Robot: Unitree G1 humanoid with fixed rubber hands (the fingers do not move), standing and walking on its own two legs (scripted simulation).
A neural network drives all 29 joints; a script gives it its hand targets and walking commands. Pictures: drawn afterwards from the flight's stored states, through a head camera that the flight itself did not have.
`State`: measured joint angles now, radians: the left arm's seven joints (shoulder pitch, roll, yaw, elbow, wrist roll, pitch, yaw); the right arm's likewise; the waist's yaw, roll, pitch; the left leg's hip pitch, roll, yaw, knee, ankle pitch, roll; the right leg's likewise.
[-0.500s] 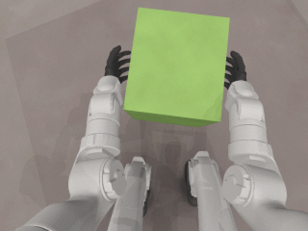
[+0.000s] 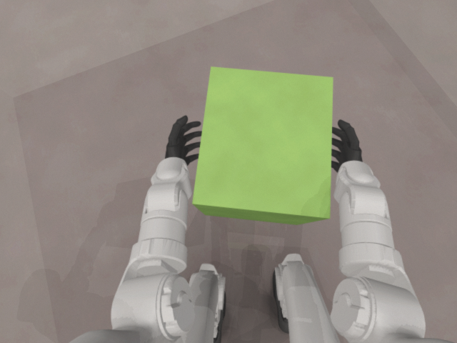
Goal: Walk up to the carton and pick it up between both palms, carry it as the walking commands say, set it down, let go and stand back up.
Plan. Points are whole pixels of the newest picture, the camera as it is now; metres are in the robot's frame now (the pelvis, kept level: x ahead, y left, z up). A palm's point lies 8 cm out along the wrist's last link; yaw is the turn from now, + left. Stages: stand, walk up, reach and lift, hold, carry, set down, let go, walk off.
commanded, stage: reach and lift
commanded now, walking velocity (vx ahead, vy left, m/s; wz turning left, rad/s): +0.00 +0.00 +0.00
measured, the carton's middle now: (259, 156) +0.45 -0.04 -0.12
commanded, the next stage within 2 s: none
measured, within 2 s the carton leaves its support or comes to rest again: neither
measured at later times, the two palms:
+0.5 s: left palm (165, 150) +0.41 +0.11 +0.04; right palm (370, 157) +0.39 -0.19 +0.02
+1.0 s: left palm (140, 143) +0.39 +0.12 +0.11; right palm (393, 154) +0.36 -0.18 +0.10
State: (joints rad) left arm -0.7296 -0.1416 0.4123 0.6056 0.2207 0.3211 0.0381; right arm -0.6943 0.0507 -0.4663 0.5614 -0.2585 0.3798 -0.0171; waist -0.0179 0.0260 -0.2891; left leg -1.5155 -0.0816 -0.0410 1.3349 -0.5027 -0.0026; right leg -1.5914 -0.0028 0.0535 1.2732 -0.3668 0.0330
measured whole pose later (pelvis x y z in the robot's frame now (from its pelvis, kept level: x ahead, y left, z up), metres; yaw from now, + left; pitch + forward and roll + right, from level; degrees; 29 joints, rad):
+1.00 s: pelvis +0.04 -0.01 +0.13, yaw -1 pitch +19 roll +1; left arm -0.42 -0.20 0.36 0.47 0.31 0.38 -0.03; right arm -0.37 0.18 -0.43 0.42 -0.32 0.42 0.00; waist -0.01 0.02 -0.17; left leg -0.69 -0.05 -0.07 0.68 -0.31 0.00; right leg -0.77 -0.01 0.04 0.65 -0.21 0.02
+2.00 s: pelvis +0.04 -0.01 +0.16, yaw -1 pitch -7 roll +0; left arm -0.40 -0.18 0.29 0.36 0.31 0.69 -0.03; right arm -0.34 0.17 -0.34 0.27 -0.33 0.75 -0.01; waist 0.00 0.02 0.03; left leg -0.05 -0.03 -0.09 0.40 -0.23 0.01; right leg -0.11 0.00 0.03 0.36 -0.13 0.01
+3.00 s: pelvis +0.05 +0.00 +0.16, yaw -2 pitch -8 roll +0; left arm -0.29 -0.16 0.20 0.26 0.28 0.74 -0.02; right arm -0.25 0.15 -0.24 0.21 -0.30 0.78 -0.02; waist 0.02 0.01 0.03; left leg 0.02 -0.03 -0.07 0.34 -0.23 0.01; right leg -0.07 0.00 0.05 0.34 -0.13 0.02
